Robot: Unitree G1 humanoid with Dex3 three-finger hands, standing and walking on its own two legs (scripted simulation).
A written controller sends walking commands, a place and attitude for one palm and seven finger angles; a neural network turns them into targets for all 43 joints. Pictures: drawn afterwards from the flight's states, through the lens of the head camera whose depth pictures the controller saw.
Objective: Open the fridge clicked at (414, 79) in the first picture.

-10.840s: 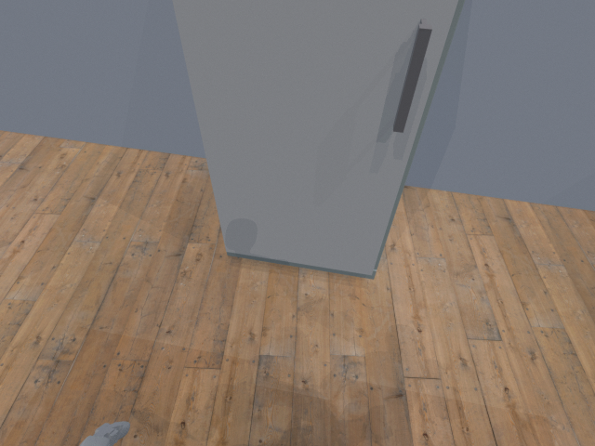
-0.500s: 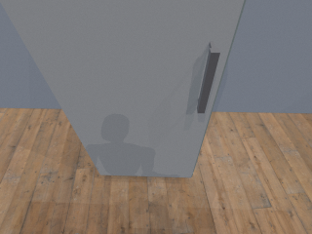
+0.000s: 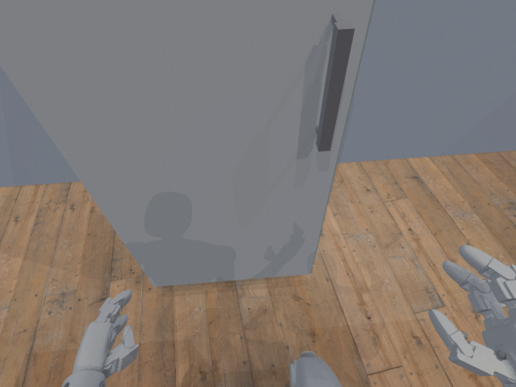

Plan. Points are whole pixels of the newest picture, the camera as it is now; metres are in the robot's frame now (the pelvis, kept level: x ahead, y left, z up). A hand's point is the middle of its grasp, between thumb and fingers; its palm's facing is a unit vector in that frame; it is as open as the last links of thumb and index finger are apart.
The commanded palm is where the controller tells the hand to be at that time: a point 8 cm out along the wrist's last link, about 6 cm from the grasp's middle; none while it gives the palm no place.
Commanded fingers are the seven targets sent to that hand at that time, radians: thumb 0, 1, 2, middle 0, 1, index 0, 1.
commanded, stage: raise the hand to about handle height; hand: right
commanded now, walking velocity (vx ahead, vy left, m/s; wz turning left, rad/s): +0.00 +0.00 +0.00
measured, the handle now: (329, 89) +0.55 -0.12 +0.18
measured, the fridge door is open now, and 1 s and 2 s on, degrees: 0 0 0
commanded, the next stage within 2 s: move the hooked fingers beside the handle in 1.52 s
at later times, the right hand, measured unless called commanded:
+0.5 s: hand (472, 268) +0.25 -0.27 +0.11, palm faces -0.06 +1.00 -0.06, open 12.5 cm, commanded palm +0.23 -0.33 +0.14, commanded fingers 0.00 0.38 -0.35 0.29 1.12 0.29 1.12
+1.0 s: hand out of the picture +0.27 -0.31 +0.20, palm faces +0.03 +1.00 -0.09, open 14.0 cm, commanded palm +0.24 -0.36 +0.20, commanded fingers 0.00 0.50 -0.30 0.30 1.20 0.30 1.20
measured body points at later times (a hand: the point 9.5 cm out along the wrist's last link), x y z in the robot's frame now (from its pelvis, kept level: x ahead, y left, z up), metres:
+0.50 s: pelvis +0.02 -0.04 +0.03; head +0.05 -0.05 +0.48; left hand +0.19 +0.21 -0.03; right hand +0.25 -0.32 +0.11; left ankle -0.02 +0.08 -0.67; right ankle +0.10 -0.11 -0.67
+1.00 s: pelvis +0.00 -0.04 +0.06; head -0.01 -0.04 +0.51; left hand +0.17 +0.19 +0.00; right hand +0.26 -0.36 +0.21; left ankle -0.02 +0.08 -0.67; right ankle +0.10 -0.11 -0.67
